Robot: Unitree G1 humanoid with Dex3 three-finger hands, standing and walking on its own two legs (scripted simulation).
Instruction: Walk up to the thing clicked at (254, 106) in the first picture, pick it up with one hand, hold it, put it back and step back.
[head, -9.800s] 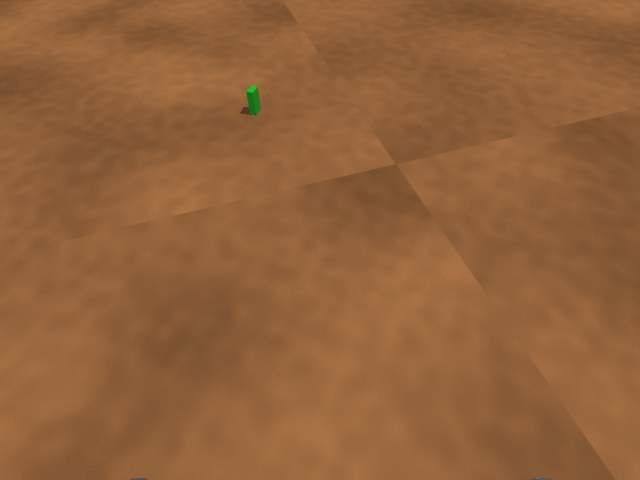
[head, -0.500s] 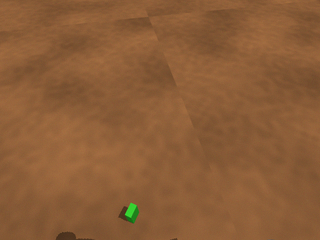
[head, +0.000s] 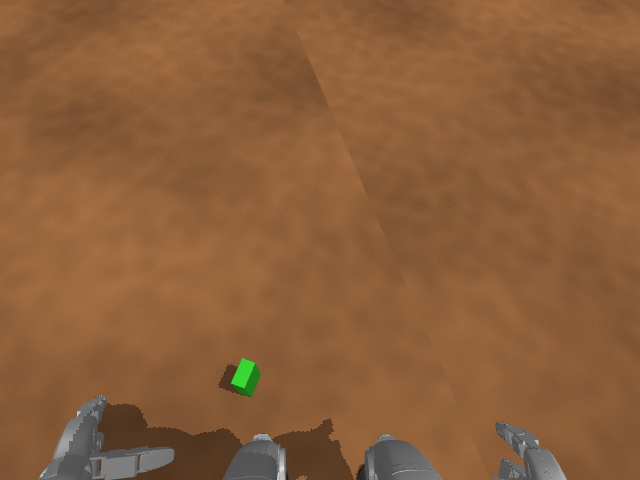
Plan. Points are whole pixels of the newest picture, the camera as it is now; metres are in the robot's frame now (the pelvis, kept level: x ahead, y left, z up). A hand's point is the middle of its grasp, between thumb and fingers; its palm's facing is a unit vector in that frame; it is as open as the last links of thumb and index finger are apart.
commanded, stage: go down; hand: left
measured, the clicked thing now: (246, 378) +0.36 +0.19 -0.66
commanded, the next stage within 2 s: none
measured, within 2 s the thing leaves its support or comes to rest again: neither
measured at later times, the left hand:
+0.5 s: hand (118, 464) +0.15 +0.30 -0.19, palm faces +0.12 -0.96 -0.26, open 17.2 cm
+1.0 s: hand (120, 419) +0.22 +0.36 -0.29, palm faces +0.14 -0.98 -0.16, open 17.7 cm
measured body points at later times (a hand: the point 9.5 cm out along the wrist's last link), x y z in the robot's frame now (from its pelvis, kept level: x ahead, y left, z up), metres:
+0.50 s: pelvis -0.01 +0.00 -0.08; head +0.12 +0.03 +0.35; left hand +0.14 +0.35 -0.17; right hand +0.20 -0.25 -0.16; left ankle +0.01 +0.11 -0.69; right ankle +0.00 -0.13 -0.69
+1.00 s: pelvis -0.06 -0.01 -0.23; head +0.13 +0.03 +0.17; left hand +0.21 +0.41 -0.27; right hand +0.12 -0.27 -0.35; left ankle +0.01 +0.11 -0.69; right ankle +0.00 -0.13 -0.69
